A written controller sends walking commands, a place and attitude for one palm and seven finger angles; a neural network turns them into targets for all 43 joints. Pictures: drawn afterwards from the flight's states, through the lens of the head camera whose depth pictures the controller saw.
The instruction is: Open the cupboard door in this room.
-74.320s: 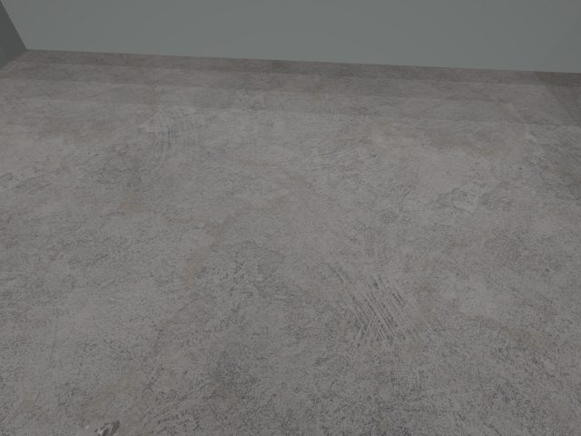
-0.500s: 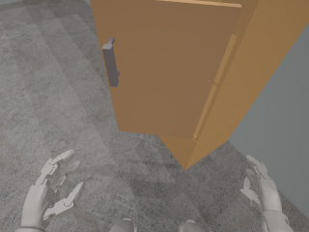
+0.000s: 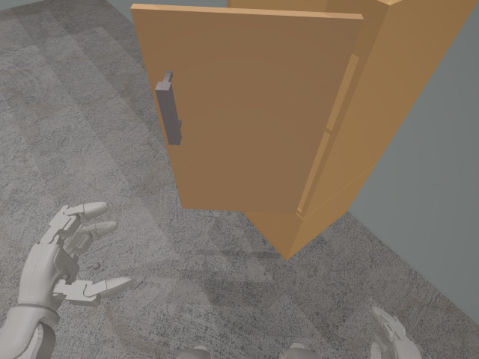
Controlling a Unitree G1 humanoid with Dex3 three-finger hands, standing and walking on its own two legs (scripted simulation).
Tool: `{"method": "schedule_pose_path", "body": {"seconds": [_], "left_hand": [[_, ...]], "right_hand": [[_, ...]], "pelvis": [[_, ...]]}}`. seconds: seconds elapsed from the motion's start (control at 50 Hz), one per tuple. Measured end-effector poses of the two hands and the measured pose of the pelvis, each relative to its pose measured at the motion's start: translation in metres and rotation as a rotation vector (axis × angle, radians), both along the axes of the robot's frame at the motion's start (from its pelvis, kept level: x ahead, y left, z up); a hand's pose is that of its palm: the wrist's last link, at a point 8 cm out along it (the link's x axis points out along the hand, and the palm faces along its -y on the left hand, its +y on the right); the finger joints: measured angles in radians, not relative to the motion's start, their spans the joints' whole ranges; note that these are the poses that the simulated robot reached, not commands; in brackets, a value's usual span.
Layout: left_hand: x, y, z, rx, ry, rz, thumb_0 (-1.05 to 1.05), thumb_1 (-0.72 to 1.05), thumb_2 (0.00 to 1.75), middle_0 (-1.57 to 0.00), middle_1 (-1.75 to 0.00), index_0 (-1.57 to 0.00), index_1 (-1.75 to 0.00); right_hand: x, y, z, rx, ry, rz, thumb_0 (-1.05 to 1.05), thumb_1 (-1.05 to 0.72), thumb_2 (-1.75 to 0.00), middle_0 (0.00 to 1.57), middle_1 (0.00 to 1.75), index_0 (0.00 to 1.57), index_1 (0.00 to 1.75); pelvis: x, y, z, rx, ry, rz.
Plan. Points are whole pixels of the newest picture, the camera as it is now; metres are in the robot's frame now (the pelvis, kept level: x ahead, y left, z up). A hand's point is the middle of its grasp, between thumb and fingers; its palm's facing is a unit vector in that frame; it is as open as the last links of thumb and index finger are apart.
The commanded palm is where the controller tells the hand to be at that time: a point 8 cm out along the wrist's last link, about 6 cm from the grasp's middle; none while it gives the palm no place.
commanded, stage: raise the hand with hooked fingers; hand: left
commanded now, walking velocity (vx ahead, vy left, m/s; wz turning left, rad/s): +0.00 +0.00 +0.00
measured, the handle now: (172, 108) +0.54 +0.17 +0.10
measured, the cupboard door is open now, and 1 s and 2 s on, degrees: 49 49 49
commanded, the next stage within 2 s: move the hooked fingers beside the handle in 1.12 s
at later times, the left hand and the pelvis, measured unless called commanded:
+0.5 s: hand (70, 212) +0.29 +0.26 +0.11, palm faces +0.06 -1.00 -0.04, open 13.9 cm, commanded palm +0.27 +0.31 +0.11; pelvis +0.02 -0.01 +0.02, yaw +0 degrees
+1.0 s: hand (77, 199) +0.31 +0.25 +0.12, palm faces +0.07 -1.00 -0.02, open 14.0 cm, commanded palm +0.28 +0.30 +0.12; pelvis +0.01 -0.02 +0.03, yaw -1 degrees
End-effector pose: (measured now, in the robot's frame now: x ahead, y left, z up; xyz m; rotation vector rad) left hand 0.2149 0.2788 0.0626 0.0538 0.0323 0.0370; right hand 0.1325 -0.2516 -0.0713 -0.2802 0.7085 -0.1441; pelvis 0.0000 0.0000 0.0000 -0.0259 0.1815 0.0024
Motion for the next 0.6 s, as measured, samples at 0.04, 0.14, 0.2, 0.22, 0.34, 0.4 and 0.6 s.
{"method": "schedule_pose_path", "body": {"seconds": [0.04,0.14,0.2,0.22,0.34,0.4,0.6], "left_hand": [[0.004,0.002,0.002,0.0,-0.003,-0.004,0.0,-0.09,0.48,-0.27,-0.94,-0.27,-0.94],[0.016,0.009,0.013,-0.001,-0.02,0.0,0.0,-0.21,0.43,-0.28,-1.01,-0.28,-1.01],[0.023,0.014,0.021,-0.001,-0.03,0.005,0.0,-0.28,0.4,-0.29,-1.06,-0.28,-1.06],[0.025,0.015,0.023,-0.002,-0.031,0.007,0.0,-0.3,0.39,-0.29,-1.07,-0.28,-1.07],[0.037,0.025,0.035,-0.007,-0.024,0.021,-0.01,-0.42,0.34,-0.3,-1.15,-0.29,-1.15],[0.042,0.029,0.042,-0.008,-0.025,0.024,-0.01,-0.46,0.32,-0.3,-1.17,-0.29,-1.17],[0.064,0.039,0.062,-0.011,-0.038,0.024,-0.01,-0.5,0.3,-0.3,-1.2,-0.3,-1.2]], "right_hand": [[0.006,-0.004,0.006,-0.018,-0.019,0.001,0.01,-0.9,-0.9,0.2,0.3,0.2,0.3],[0.025,-0.003,0.021,-0.028,-0.07,0.014,0.01,-0.9,-0.9,0.2,0.3,0.2,0.3],[0.035,0.003,0.027,-0.014,-0.094,0.03,0.01,-0.9,-0.9,0.2,0.3,0.2,0.3],[0.038,0.005,0.028,-0.008,-0.098,0.036,0.01,-0.9,-0.9,0.2,0.3,0.2,0.3],[0.048,0.017,0.028,0.029,-0.101,0.064,0.01,-0.9,-0.9,0.2,0.3,0.2,0.3],[0.049,0.02,0.027,0.041,-0.088,0.07,0.01,-0.9,-0.9,0.2,0.3,0.2,0.3],[0.033,0.007,0.023,0.031,-0.029,0.036,0.01,-0.9,-0.9,0.2,0.3,0.2,0.3]], "pelvis": [[0.001,0.001,0.002,-0.002,-0.007,0.001],[0.006,0.0,0.007,-0.003,-0.023,0.002],[0.009,0.0,0.011,-0.004,-0.031,0.002],[0.01,-0.001,0.012,-0.004,-0.034,0.003],[0.014,-0.003,0.018,-0.003,-0.048,0.005],[0.016,-0.004,0.02,-0.001,-0.053,0.006],[0.017,-0.009,0.027,0.006,-0.069,0.002]]}}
